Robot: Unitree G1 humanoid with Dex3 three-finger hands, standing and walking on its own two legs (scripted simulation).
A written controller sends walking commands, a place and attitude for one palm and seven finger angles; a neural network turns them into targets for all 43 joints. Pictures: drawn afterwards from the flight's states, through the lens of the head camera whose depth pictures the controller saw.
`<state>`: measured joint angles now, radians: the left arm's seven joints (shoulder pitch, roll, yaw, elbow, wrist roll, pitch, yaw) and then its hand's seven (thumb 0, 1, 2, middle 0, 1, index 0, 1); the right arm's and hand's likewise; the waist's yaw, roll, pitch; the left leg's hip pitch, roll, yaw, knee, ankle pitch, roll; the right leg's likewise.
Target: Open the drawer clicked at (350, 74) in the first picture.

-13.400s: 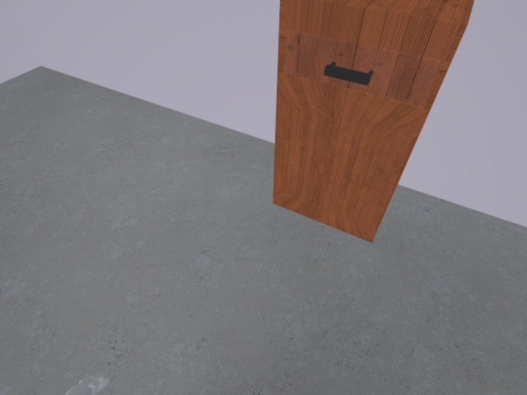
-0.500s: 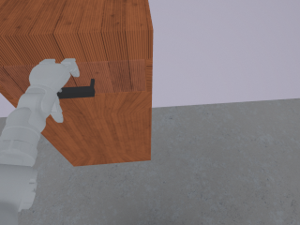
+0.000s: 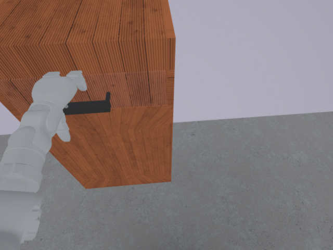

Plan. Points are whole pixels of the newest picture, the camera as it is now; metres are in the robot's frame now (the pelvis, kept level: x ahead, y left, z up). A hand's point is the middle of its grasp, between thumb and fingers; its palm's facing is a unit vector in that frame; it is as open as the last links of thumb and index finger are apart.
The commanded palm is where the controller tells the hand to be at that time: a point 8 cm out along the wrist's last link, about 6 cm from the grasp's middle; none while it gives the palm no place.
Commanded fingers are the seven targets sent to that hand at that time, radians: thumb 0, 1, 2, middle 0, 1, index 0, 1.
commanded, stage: move the hooked fingers above the handle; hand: left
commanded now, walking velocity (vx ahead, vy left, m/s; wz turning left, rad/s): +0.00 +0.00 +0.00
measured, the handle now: (86, 102) +0.51 +0.25 +0.03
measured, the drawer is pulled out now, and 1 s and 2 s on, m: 0.00 0.00 0.00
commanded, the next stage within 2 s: none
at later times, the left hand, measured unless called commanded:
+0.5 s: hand (79, 100) +0.46 +0.24 +0.09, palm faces -0.02 -0.03 -1.00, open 13.8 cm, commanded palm +0.44 +0.26 +0.15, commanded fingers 0.00 -0.50 0.30 -0.30 -1.20 -0.30 -1.20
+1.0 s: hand (79, 101) +0.45 +0.24 +0.09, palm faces -0.02 -0.02 -1.00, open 13.8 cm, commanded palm +0.44 +0.26 +0.15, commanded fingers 0.00 -0.50 0.30 -0.30 -1.20 -0.30 -1.20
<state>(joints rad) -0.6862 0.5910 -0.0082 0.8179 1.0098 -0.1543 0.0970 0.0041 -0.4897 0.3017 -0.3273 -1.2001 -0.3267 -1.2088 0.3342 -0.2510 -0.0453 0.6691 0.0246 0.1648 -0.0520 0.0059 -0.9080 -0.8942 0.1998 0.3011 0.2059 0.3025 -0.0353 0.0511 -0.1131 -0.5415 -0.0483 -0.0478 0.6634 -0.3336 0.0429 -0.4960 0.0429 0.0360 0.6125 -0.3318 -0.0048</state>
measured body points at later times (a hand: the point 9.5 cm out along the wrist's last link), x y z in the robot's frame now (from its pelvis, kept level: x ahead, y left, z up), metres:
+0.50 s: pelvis +0.00 +0.00 +0.00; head +0.06 -0.01 +0.44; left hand +0.46 +0.24 +0.14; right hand +0.03 -0.27 -0.13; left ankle -0.01 +0.09 -0.72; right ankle -0.03 -0.12 -0.72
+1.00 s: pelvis +0.00 -0.01 +0.00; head +0.06 -0.02 +0.45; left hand +0.45 +0.24 +0.15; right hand +0.07 -0.29 -0.13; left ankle -0.01 +0.09 -0.72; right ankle -0.03 -0.12 -0.72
